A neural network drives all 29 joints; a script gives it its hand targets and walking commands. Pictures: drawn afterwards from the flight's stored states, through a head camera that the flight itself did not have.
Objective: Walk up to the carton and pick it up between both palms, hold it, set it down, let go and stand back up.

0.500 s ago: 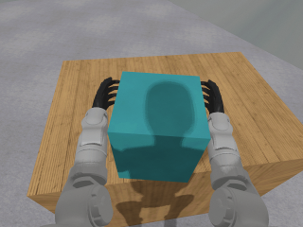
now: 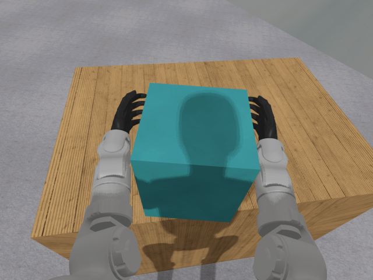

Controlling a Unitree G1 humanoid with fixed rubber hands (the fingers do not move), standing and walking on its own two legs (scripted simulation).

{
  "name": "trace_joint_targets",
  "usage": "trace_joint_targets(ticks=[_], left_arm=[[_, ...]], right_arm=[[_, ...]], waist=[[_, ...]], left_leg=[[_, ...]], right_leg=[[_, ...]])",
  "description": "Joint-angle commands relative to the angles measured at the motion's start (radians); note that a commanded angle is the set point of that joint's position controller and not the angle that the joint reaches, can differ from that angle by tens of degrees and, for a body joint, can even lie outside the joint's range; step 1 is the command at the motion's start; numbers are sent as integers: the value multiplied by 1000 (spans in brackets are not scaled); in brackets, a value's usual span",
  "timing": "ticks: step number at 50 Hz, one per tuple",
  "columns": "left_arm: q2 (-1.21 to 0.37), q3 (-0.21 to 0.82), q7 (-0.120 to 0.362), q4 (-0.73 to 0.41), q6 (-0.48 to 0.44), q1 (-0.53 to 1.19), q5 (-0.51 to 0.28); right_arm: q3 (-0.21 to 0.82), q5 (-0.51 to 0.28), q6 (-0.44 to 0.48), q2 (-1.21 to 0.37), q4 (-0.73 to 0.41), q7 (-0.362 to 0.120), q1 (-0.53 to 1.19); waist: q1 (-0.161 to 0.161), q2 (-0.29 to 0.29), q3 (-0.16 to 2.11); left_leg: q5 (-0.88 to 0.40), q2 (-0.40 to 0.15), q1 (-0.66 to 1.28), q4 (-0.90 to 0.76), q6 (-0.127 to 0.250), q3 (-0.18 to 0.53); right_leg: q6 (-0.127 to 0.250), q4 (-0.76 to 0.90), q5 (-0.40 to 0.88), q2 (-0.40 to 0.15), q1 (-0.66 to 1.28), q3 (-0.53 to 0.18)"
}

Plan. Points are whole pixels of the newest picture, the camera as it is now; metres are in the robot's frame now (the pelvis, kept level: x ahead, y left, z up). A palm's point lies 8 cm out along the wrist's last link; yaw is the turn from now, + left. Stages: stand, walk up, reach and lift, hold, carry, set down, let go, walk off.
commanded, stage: set down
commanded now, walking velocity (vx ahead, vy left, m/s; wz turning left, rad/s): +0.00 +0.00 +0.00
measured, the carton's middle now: (192, 157) +0.37 -0.01 +0.04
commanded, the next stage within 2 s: none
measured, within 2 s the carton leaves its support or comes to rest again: neither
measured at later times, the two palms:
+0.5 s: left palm (124, 131) +0.41 +0.14 +0.09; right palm (264, 135) +0.39 -0.17 +0.10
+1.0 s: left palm (117, 123) +0.43 +0.16 +0.09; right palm (263, 135) +0.40 -0.17 +0.09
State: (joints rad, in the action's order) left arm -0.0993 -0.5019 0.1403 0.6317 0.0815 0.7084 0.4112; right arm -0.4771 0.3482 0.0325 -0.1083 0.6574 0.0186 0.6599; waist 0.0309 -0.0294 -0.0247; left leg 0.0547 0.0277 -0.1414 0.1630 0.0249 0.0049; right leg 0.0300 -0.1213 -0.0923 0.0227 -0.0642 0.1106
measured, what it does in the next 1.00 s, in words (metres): stands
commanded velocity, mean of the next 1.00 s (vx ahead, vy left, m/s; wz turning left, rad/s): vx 0.00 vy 0.00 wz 0.00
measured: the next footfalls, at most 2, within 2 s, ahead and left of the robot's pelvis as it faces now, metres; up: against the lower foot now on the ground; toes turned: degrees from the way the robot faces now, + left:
none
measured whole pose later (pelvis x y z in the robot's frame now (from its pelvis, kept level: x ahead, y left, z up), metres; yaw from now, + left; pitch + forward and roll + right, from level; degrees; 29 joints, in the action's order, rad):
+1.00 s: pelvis +0.00 +0.01 +0.00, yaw -6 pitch +10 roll -1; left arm 0.12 -0.25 -0.05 0.93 -0.03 0.76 0.09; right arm -0.11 -0.08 0.08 0.07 0.95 0.19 0.74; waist -0.03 -0.01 0.12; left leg 0.10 0.00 -0.32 0.25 0.03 -0.09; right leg 0.03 -0.20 -0.09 0.04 -0.27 0.02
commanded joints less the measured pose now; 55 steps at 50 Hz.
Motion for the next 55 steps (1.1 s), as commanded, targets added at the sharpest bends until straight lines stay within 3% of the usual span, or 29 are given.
trace_joint_targets(ticks=[1, 15, 18, 21, 22, 23, 26, 29, 31, 33, 36, 39, 42, 48, 55], left_arm=[[-252, 163, 27, 4, -29, 292, 20], [-187, 137, 3, 7, -48, 245, 19], [-110, 129, -18, 14, -58, 242, -4], [44, 136, -68, 27, -85, 252, -65], [-154, 209, -51, -2, -94, 323, -35], [-209, 175, -29, 14, -79, 289, 0], [-252, 177, -1, -8, -48, 259, 23], [-152, 165, -17, -6, -45, 245, 1], [3, 133, -50, 1, -64, 233, -23], [187, 156, -105, 10, -100, 263, -109], [221, 232, -163, 58, -146, 361, -250], [241, 224, -184, 112, -159, 349, -269], [271, 230, -189, 152, -157, 345, -289], [308, 281, -190, 179, -120, 354, -356], [387, 364, -202, 232, -123, 445, -471]], right_arm=[[214, 13, 30, -307, -3, -67, 290], [202, -15, 36, -228, 5, -58, 255], [199, -44, 36, -154, 23, -42, 253], [198, -116, 41, -9, 36, -3, 261], [192, -85, 26, -224, 66, -8, 317], [184, -34, 17, -259, 79, -35, 292], [176, 14, 6, -276, 73, -68, 255], [172, 7, 20, -200, 35, -52, 255], [160, -33, 35, -49, 38, -17, 233], [195, -147, 56, 109, 14, 50, 255], [292, -307, 69, 110, 72, 118, 341], [333, -358, 85, 160, 123, 149, 361], [348, -392, 92, 207, 138, 172, 380], [377, -455, 65, 302, 199, 177, 393], [406, -525, 27, 402, 280, 132, 493]], waist=[[2, 15, 263], [-14, 13, 267], [-18, 18, 287], [-27, 14, 336], [-19, 86, 235], [-22, 95, 232], [-8, 86, 314], [-6, 37, 339], [-22, 13, 346], [-44, 2, 387], [-64, 24, 457], [-84, 45, 595], [-76, 41, 678], [-54, 21, 618], [-59, 64, 504]], left_leg=[[-50, -17, 60, -14, -29, 26], [-47, -12, 78, -6, -38, 11], [-56, -11, 74, -1, -37, 1], [-47, -11, 61, 11, -33, -11], [-7, -32, 163, 9, -58, 5], [-23, -28, 206, 27, -75, 7], [-60, -21, 204, 39, -74, 19], [-71, -18, 159, 38, -64, 10], [-78, -20, 136, 30, -50, -9], [-87, -20, 78, 37, -28, -34], [-116, -19, -34, 54, 4, -54], [-177, -18, -91, 61, 26, -60], [-242, -21, -51, 98, 22, -55], [-295, -48, 111, 159, -24, -37], [-115, -73, 118, 159, -50, -23]], right_leg=[[-82, -48, 260, -12, 141, -25], [-80, -48, 212, 2, 78, -28], [-78, -55, 222, 1, 63, -37], [-74, -72, 221, 3, 30, -52], [-48, -29, 98, 2, -77, -13], [-45, -5, 77, 2, -91, -8], [-43, -9, 124, 0, -55, -12], [-56, -38, 210, 2, 5, -26], [-60, -65, 271, 5, 28, -49], [-60, -97, 307, 8, 18, -84], [-60, -151, 398, -4, 80, -134], [-68, -198, 529, -10, 159, -144], [-69, -200, 567, -8, 142, -138], [-50, -135, 386, 20, -36, -118], [-18, -108, 117, 15, -179, -108]])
